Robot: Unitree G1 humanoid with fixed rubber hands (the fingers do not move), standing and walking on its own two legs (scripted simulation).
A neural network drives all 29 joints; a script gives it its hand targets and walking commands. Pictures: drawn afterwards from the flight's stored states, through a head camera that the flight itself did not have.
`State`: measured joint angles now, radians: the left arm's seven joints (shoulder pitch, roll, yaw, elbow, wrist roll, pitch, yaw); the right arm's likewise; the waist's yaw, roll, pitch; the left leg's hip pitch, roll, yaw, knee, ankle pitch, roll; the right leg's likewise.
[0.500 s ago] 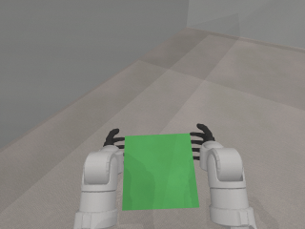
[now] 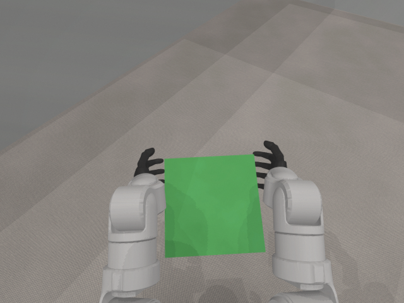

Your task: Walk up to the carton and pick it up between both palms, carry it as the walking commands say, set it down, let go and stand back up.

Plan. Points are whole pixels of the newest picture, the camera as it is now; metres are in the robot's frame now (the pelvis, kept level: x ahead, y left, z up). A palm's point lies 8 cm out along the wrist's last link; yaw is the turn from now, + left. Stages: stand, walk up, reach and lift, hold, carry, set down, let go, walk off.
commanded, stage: carry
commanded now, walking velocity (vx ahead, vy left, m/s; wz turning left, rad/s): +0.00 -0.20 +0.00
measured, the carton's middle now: (210, 208) +0.32 +0.02 -0.02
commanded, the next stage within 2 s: none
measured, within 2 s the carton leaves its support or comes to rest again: neither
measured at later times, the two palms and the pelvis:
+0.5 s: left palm (212, 215) +0.25 +0.02 +0.08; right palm (355, 208) +0.27 -0.22 +0.09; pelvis -0.04 -0.12 +0.00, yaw -1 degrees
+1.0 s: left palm (293, 265) +0.18 -0.11 +0.08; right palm out of the picture +0.20 -0.34 +0.09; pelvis -0.12 -0.24 +0.00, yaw +0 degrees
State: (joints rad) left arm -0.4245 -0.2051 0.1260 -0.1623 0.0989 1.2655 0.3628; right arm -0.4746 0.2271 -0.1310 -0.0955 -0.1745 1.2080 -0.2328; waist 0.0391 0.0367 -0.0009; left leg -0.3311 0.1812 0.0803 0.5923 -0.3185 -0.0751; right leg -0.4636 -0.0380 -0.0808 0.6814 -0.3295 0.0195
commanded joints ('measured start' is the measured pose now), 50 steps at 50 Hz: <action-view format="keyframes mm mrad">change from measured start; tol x32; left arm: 1 -478 -1056 -622 -21 -451 -25 -474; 50 -574 -1093 -653 -80 -451 -37 -452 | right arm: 1 -310 1065 543 -34 395 9 303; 50 -386 1093 522 -1 457 10 332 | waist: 1 -59 180 -429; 4 -32 -387 -520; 14 -50 -124 -466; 16 -60 343 -401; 26 -54 230 -421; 30 -27 -413 -420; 41 -46 -143 -456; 43 -60 356 -382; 50 -56 179 -397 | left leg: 1 247 87 -8 84 820 87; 5 -266 -132 -15 483 -421 37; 13 33 -117 64 -29 0 87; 17 271 380 -462 -215 550 315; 27 187 128 -32 -2 571 119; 31 -254 -121 -10 509 -402 51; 40 28 -130 63 -93 0 90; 43 318 376 -465 -242 533 270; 50 265 161 -89 -142 622 188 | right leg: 1 209 42 -100 -268 160 -3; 4 544 -287 253 -138 1168 -194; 14 221 -150 51 -122 409 -155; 16 -173 14 -17 233 -214 -39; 26 96 27 -80 -99 -51 17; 31 347 -296 275 -276 665 -211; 41 258 -155 65 -150 440 -145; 43 -163 10 -30 148 -165 -26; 50 -69 -7 12 212 -77 23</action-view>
